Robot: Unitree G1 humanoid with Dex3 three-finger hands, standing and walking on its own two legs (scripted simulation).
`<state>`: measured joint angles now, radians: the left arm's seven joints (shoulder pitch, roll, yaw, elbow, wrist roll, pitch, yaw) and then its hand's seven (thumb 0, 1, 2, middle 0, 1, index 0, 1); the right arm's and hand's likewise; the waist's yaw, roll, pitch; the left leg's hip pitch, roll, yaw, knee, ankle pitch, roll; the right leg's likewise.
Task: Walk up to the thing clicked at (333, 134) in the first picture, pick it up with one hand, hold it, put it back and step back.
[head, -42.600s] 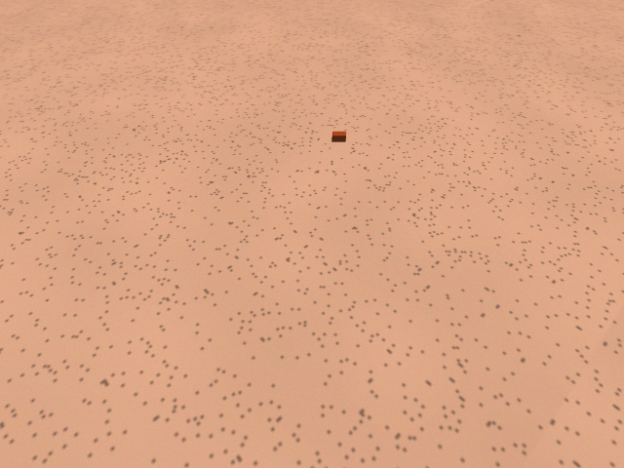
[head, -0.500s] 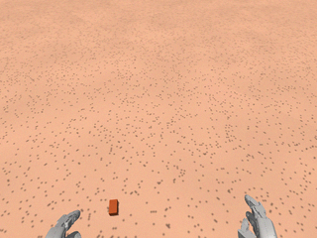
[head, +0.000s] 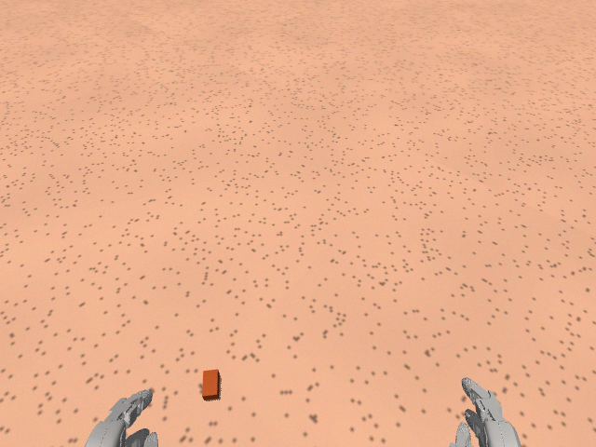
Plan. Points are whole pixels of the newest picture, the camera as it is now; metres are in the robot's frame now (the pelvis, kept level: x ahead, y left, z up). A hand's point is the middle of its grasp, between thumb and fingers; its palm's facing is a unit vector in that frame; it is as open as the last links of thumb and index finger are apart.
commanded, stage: home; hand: left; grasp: from above
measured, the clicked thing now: (211, 384) +0.48 +0.26 -0.70
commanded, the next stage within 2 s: stand in 1.36 s
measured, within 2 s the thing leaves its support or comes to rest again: neither
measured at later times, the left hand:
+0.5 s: hand out of the picture +0.16 +0.18 -0.05, palm faces +0.04 -0.98 -0.20, open 7.4 cm
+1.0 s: hand out of the picture +0.17 +0.18 -0.04, palm faces +0.04 -0.98 -0.21, open 7.4 cm
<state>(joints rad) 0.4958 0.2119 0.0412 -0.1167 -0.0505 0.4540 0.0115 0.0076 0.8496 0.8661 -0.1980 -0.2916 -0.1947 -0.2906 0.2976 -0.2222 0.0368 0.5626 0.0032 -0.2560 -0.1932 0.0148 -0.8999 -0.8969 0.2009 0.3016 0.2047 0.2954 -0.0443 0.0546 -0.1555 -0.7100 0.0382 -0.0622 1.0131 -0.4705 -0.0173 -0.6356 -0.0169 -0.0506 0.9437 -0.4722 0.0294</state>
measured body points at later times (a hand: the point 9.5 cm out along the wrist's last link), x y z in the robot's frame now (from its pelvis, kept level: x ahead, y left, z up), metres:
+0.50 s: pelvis +0.00 +0.00 +0.00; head +0.01 +0.01 +0.45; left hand +0.16 +0.23 -0.03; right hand +0.16 -0.24 -0.06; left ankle +0.02 +0.12 -0.68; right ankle +0.00 -0.14 -0.68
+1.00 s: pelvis +0.00 +0.00 +0.00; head +0.02 +0.01 +0.45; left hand +0.16 +0.23 -0.03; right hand +0.16 -0.25 -0.06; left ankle +0.02 +0.12 -0.68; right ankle +0.00 -0.14 -0.68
